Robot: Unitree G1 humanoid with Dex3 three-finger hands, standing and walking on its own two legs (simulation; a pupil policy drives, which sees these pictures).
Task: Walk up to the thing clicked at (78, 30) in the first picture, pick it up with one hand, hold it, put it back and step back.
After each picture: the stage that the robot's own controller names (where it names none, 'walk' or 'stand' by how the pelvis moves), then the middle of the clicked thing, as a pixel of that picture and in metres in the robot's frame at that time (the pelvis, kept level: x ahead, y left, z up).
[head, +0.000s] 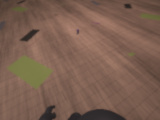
stand; (77, 31) +2.10 +0.48 -0.72
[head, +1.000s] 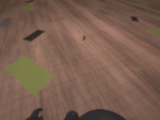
walk; (84, 37) +2.00 +0.21 -0.70
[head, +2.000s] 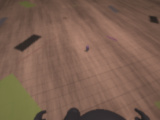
walk; (87, 48) +1.37 +0.14 -0.71
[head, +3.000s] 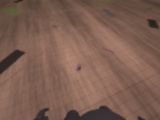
walk; (79, 67) +0.87 +0.20 -0.71
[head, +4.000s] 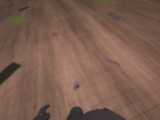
walk; (77, 84) +0.54 +0.24 -0.69
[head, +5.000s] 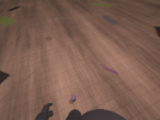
stand; (73, 98) +0.35 +0.22 -0.70
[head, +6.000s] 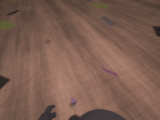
stand; (73, 101) +0.32 +0.23 -0.72
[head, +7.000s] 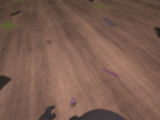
stand; (73, 101) +0.32 +0.23 -0.73
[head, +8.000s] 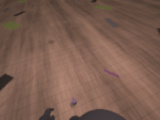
stand; (74, 101) +0.33 +0.23 -0.73
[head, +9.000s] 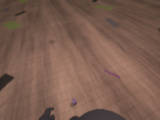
stand; (74, 101) +0.33 +0.23 -0.73
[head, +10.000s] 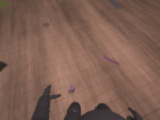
go down; (72, 88) +0.36 +0.23 -0.67
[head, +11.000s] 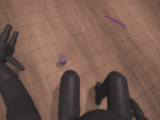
go down; (62, 60) +0.44 +0.22 -0.29
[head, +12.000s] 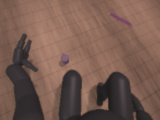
close in; (65, 59) +0.44 +0.21 -0.29
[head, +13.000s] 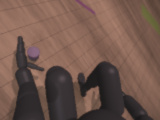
close in; (33, 54) +0.43 +0.26 -0.23
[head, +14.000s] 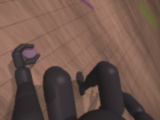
close; (29, 54) +0.42 +0.26 -0.23
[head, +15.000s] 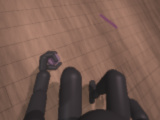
lift; (53, 60) +0.36 +0.25 -0.15
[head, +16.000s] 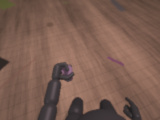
hold; (67, 73) +0.33 +0.18 +0.00
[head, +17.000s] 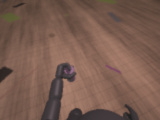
hold; (70, 74) +0.34 +0.17 +0.00
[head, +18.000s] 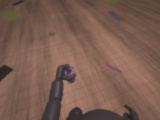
hold; (70, 75) +0.33 +0.17 -0.01
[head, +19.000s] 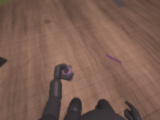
crouch; (68, 74) +0.34 +0.18 -0.06
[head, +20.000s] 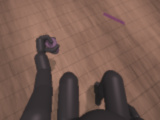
lower; (53, 46) +0.49 +0.23 -0.09
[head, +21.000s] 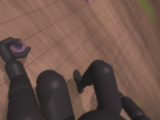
lower; (19, 50) +0.46 +0.27 -0.23
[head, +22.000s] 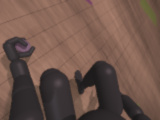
lower; (24, 49) +0.45 +0.27 -0.24
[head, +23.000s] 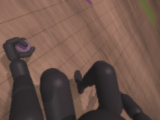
lower; (24, 49) +0.45 +0.27 -0.24
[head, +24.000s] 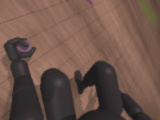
lower; (25, 49) +0.44 +0.27 -0.24
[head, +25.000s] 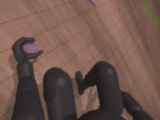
open; (30, 50) +0.43 +0.25 -0.24
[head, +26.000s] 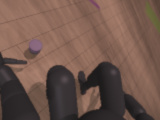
stand; (35, 47) +0.44 +0.25 -0.23
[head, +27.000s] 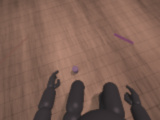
walk; (75, 69) +0.44 +0.18 -0.46
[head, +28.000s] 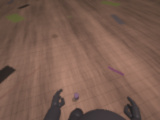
stand; (76, 96) +0.38 +0.18 -0.66
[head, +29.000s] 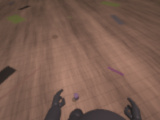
stand; (76, 96) +0.38 +0.19 -0.67
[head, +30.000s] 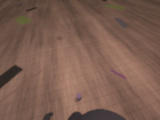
stand; (79, 97) +0.39 +0.17 -0.71
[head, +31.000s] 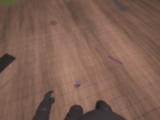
walk; (78, 83) +0.45 +0.13 -0.70
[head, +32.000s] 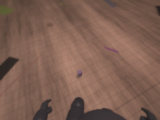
walk; (79, 73) +0.62 +0.20 -0.69
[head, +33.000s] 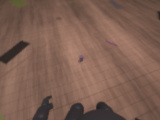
walk; (81, 58) +0.96 +0.20 -0.70
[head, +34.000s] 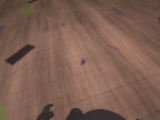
stand; (83, 61) +1.00 +0.20 -0.70
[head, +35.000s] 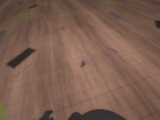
stand; (83, 63) +1.03 +0.19 -0.72
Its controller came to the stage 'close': yes
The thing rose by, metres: 0.72
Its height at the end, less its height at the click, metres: +0.00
